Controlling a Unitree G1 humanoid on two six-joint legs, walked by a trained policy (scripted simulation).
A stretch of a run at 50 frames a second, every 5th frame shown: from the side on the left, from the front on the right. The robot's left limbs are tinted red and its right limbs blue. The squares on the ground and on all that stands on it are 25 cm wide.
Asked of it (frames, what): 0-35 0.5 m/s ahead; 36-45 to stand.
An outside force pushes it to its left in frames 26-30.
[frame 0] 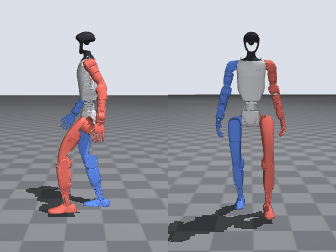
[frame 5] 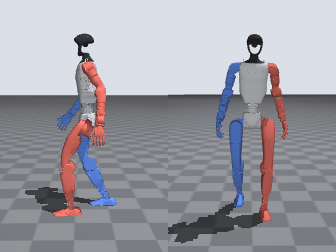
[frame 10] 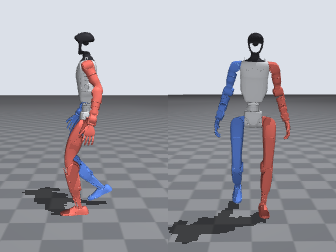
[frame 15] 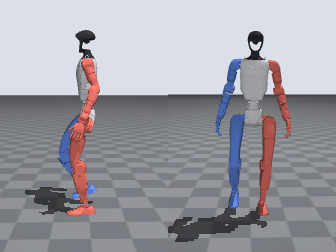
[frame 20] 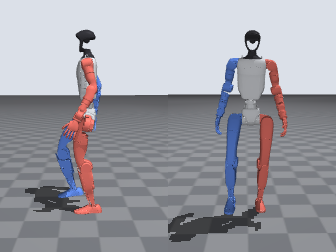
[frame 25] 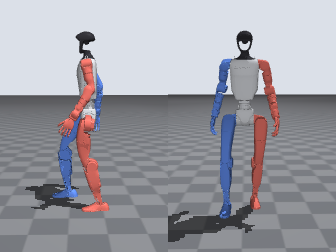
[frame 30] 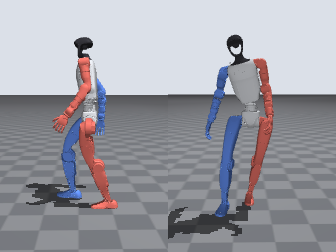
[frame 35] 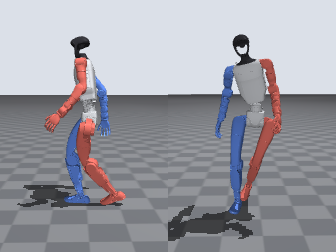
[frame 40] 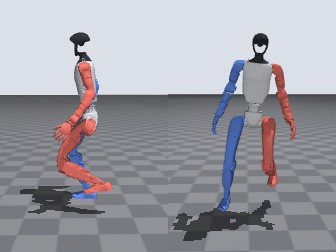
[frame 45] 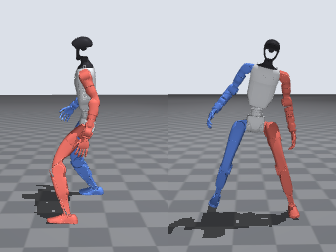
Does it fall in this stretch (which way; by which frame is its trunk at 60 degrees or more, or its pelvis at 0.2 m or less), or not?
no
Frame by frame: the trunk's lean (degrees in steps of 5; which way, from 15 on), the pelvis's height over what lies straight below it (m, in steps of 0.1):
0: 5, 0.8
5: 5, 0.8
10: 5, 0.8
15: 5, 0.8
20: 5, 0.8
25: 5, 0.8
30: 15 to its right, 0.8
35: 15 forward and to its right, 0.8
40: 10, 0.7
45: 15 to its left, 0.7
